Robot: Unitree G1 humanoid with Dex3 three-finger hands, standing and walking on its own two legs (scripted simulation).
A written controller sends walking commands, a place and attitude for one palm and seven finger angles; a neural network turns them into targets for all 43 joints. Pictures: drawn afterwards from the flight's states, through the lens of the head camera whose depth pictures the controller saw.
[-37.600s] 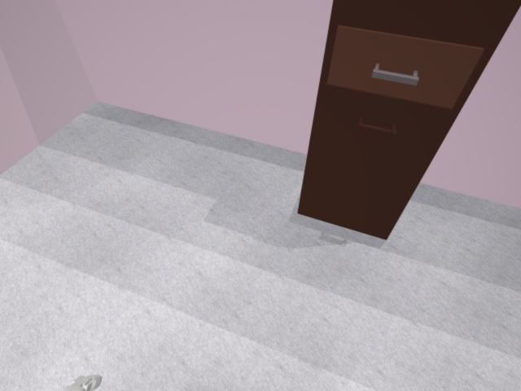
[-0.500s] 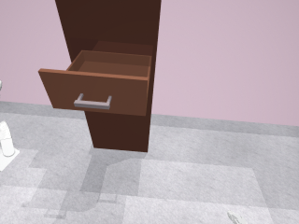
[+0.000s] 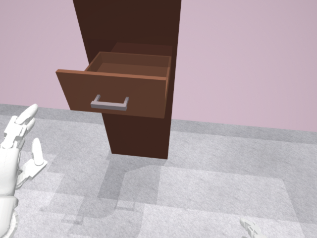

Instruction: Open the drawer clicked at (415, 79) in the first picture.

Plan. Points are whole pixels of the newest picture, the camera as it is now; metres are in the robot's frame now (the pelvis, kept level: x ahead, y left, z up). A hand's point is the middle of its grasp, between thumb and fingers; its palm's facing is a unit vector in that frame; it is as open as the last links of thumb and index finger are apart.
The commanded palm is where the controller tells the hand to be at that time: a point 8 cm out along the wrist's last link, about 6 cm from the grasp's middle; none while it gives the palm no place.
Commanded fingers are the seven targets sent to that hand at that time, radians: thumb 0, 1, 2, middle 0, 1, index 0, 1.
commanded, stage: let the arm hang, fingers relaxed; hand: left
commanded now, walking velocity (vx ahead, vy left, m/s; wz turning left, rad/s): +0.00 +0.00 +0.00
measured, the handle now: (110, 102) +0.56 +0.21 +0.04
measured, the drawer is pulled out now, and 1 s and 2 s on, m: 0.30 0.30 0.30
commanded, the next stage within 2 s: look to check the result in 1.04 s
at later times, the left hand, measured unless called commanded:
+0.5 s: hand out of the picture -0.09 +0.22 -0.15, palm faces +0.00 -0.97 -0.25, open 7.2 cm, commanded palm none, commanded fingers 0.00 0.90 0.90 -0.20 -0.30 -0.20 -0.30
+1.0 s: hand out of the picture +0.08 +0.21 -0.14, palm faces -0.04 -0.96 -0.27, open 7.4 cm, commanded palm none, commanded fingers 0.00 0.90 0.90 -0.20 -0.30 -0.20 -0.30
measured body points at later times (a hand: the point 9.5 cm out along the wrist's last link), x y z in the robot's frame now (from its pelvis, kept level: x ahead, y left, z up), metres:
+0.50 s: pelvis -0.01 +0.01 +0.02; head +0.02 +0.02 +0.47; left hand -0.08 +0.27 -0.13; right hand -0.05 -0.22 -0.14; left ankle +0.03 +0.11 -0.73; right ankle +0.03 -0.09 -0.73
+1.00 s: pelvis +0.00 +0.00 +0.02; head +0.00 +0.00 +0.47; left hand +0.08 +0.26 -0.12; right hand +0.00 -0.25 -0.14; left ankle +0.03 +0.11 -0.73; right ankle +0.03 -0.09 -0.73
